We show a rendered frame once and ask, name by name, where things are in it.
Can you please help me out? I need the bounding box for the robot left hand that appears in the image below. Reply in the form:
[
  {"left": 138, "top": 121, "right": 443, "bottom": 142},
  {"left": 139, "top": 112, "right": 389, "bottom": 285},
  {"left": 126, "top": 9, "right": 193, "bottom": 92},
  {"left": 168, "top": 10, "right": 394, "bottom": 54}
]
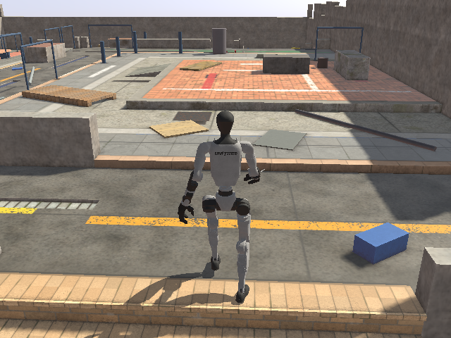
[{"left": 178, "top": 203, "right": 194, "bottom": 224}]

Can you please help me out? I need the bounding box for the robot right hand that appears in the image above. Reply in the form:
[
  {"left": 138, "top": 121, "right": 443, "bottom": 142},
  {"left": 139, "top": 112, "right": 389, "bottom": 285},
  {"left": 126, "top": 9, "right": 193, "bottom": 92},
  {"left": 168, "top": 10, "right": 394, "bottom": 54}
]
[{"left": 244, "top": 173, "right": 260, "bottom": 184}]

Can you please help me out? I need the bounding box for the left robot upper arm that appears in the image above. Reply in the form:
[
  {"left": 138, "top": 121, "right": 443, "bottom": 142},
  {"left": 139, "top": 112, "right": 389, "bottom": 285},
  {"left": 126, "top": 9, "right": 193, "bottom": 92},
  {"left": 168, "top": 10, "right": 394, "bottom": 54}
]
[{"left": 192, "top": 142, "right": 211, "bottom": 182}]

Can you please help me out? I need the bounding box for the robot shin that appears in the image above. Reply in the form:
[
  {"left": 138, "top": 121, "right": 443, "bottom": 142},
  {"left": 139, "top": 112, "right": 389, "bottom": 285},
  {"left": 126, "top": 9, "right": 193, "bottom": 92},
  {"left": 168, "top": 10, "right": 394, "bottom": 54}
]
[
  {"left": 237, "top": 242, "right": 249, "bottom": 293},
  {"left": 207, "top": 218, "right": 218, "bottom": 261}
]

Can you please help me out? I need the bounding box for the right robot upper arm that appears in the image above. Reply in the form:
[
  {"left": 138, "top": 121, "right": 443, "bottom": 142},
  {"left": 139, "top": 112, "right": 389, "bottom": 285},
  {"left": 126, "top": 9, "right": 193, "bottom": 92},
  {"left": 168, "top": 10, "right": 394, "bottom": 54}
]
[{"left": 240, "top": 141, "right": 259, "bottom": 177}]

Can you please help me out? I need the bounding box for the left robot shin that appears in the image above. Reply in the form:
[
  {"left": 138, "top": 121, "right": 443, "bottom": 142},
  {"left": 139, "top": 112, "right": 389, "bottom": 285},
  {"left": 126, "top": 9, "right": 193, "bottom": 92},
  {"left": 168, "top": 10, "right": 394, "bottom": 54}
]
[{"left": 207, "top": 218, "right": 218, "bottom": 261}]

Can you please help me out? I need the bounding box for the right robot forearm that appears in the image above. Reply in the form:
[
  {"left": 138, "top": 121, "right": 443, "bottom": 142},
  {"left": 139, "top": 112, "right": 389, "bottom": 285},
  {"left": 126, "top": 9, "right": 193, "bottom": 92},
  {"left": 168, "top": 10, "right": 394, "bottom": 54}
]
[{"left": 252, "top": 167, "right": 261, "bottom": 180}]

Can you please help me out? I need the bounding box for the left robot forearm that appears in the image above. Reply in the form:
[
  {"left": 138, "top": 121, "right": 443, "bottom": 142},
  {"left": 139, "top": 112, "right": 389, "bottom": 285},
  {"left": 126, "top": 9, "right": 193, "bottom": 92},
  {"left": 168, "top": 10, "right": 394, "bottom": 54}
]
[{"left": 181, "top": 171, "right": 198, "bottom": 206}]

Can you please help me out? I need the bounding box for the right robot shin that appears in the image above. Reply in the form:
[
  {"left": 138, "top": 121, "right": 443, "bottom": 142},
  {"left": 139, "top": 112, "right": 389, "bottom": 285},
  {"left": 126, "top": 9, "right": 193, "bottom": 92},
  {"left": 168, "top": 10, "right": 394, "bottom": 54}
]
[{"left": 237, "top": 242, "right": 249, "bottom": 293}]

